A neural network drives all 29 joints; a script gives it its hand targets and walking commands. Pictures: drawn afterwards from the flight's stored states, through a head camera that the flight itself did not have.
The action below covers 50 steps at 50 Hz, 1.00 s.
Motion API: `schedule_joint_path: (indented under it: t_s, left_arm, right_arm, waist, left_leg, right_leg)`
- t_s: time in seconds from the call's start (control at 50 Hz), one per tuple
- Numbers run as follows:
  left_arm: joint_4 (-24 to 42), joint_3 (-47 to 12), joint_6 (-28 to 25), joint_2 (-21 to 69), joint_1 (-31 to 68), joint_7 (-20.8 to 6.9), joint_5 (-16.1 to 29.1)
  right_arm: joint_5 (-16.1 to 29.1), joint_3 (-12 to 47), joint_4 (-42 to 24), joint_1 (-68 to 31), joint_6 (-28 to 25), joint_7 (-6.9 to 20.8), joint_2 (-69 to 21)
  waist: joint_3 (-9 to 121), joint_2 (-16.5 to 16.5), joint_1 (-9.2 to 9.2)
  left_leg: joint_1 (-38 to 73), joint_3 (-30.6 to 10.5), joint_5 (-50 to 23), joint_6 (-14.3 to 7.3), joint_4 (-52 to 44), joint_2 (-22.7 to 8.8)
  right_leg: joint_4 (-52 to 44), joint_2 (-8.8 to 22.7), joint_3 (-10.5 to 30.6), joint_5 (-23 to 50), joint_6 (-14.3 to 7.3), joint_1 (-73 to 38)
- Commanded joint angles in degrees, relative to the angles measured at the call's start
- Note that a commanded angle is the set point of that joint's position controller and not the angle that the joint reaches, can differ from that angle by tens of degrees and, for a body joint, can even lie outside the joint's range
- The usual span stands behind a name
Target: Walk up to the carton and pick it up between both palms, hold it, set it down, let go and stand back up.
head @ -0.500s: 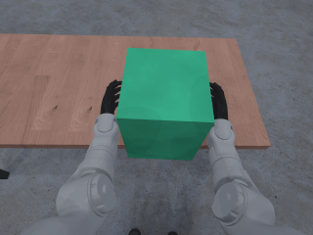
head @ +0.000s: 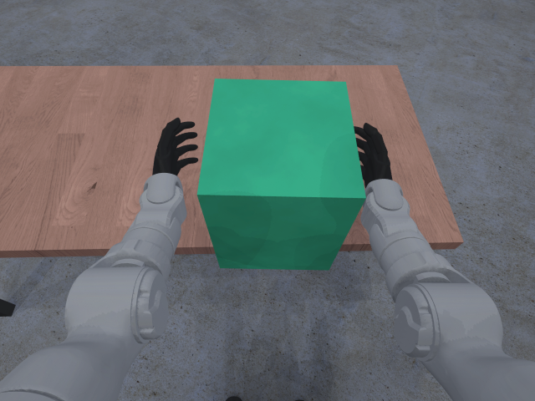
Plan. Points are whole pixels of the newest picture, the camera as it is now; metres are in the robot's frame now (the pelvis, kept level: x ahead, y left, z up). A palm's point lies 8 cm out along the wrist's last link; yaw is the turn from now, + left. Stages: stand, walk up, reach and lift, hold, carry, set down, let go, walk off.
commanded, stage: set down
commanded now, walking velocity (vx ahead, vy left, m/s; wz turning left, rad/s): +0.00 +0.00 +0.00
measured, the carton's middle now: (277, 183) +0.44 +0.01 +0.01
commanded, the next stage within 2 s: let go in 1.34 s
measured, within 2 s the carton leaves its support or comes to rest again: neither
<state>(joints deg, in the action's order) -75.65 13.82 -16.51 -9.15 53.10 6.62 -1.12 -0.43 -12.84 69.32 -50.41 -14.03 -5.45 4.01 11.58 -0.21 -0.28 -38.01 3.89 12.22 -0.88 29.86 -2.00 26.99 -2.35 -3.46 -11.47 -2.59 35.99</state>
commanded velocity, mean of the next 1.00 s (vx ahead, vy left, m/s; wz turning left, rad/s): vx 0.00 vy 0.00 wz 0.00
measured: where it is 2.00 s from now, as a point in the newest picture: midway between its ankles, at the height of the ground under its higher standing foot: outside the picture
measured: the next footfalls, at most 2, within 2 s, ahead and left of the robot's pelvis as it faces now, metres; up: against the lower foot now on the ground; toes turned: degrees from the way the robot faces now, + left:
none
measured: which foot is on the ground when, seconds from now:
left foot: down 0.00-1.00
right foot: down 0.00-1.00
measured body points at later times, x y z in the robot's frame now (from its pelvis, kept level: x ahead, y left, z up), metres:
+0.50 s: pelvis -0.02 -0.01 -0.01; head +0.06 +0.00 +0.43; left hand +0.45 +0.19 +0.07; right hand +0.46 -0.19 +0.09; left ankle +0.00 +0.11 -0.73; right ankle +0.00 -0.09 -0.73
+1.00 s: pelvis -0.03 -0.03 +0.00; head +0.02 -0.01 +0.45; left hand +0.45 +0.19 +0.14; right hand +0.46 -0.18 +0.16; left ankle +0.00 +0.11 -0.73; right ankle +0.00 -0.09 -0.73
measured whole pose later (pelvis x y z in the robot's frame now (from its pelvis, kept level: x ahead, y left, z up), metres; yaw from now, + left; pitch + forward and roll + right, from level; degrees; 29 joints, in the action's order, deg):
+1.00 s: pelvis -0.03 -0.03 +0.00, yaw +3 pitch +14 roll +1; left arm -74.5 -1.1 0.2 -19.9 64.1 1.1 15.9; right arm 17.2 -2.0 66.0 -63.0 6.6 -7.9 11.7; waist 10.2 -3.4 -3.2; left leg -33.0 0.1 9.1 1.8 27.7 -1.5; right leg 28.9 -2.3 -6.0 -11.7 -5.2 31.9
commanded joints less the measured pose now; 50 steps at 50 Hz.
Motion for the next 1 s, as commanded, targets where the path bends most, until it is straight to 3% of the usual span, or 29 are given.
schedule_joint_path:
  t_s: [0.0,0.1,0.22,0.32,0.46,0.54,0.68,0.82,0.88,0.98]
  left_arm:
    - [4.9,-7.2,-2.9,-9.4,33.2,-0.3,7.6]
    - [2.4,-12.8,-1.7,-9.6,35.8,-1.6,12.9]
    - [4.8,-13.8,-0.7,-11.9,35.9,-2.6,13.5]
    - [11.4,-12.8,0.6,-14.3,35.9,-2.8,13.5]
    - [19.3,-10.3,4.8,-17.9,35.1,-3.8,13.9]
    - [20.4,-11.1,7.7,-18.6,35.1,-4.4,15.6]
    - [17.5,-14.6,12.1,-19.5,40.3,-4.5,19.6]
    - [9.0,-16.6,13.9,-20.1,43.7,-4.6,20.2]
    - [7.1,-15.9,14.3,-20.0,42.2,-5.1,18.7]
    - [14.0,-10.4,15.1,-20.6,34.6,-6.1,13.4]
  right_arm:
    - [6.0,3.7,-7.0,-30.2,-1.7,-0.4,12.0]
    - [10.2,5.7,-2.1,-33.1,-0.7,0.7,16.4]
    - [15.0,8.9,0.3,-34.6,-0.4,2.9,19.2]
    - [17.3,10.8,-4.7,-34.8,0.2,3.8,20.7]
    - [19.2,12.0,-14.1,-34.5,4.4,2.2,20.9]
    - [19.0,11.4,-18.1,-34.3,7.7,0.8,21.0]
    - [18.3,10.4,-18.8,-38.6,14.2,-0.5,20.0]
    - [17.5,9.5,-12.9,-41.7,18.5,-1.3,18.3]
    - [17.5,9.6,-10.5,-40.0,19.3,-1.9,17.7]
    - [17.2,9.5,-14.8,-32.7,17.9,-3.6,17.1]
  waist:
    - [45.3,3.4,-1.23]
    - [45.4,4.8,-2.29]
    - [44.9,5.7,-0.57]
    - [49.9,4.7,0.17]
    - [51.7,1.8,0.12]
    - [48.4,0.2,-0.77]
    - [39.0,0.0,-1.52]
    - [32.1,1.3,-1.79]
    - [31.2,2.0,-1.91]
    - [35.5,3.3,-1.26]
  left_leg:
    - [21.7,-2.9,-25.5,4.6,5.1,-0.3]
    - [28.4,-4.8,-30.8,6.4,8.6,-1.1]
    - [26.6,-5.4,-33.4,5.9,9.1,-0.8]
    - [24.6,-5.1,-33.3,4.7,8.9,0.0]
    - [16.1,-3.8,-24.1,2.1,4.9,1.9]
    - [15.7,-3.8,-19.0,1.5,2.4,2.1]
    - [16.6,-4.2,-8.1,0.5,-1.6,1.7]
    - [14.7,-4.5,-3.6,0.1,-3.2,1.6]
    - [15.1,-4.6,-6.3,0.4,-3.7,1.8]
    - [18.1,-3.8,-16.8,1.9,-4.0,2.7]
  right_leg:
    - [2.8,1.4,1.5,24.0,2.8,-14.2]
    - [2.9,0.2,-0.3,20.7,2.3,-4.4]
    - [4.3,0.3,-0.1,23.2,2.9,-4.9]
    - [5.6,0.5,0.6,28.0,3.8,-9.9]
    - [7.0,1.9,3.1,34.7,5.7,-23.5]
    - [5.2,2.2,3.3,30.9,6.0,-25.0]
    - [0.7,2.6,3.0,13.2,4.8,-20.1]
    - [-0.6,3.5,3.7,6.5,3.9,-18.6]
    - [-0.9,3.8,4.1,9.8,4.0,-22.0]
    - [-0.6,3.4,4.6,24.8,4.5,-32.6]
